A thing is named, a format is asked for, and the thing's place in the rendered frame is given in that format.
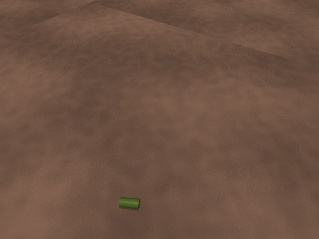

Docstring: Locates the can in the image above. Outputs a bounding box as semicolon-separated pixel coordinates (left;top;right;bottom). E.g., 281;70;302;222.
119;197;140;209

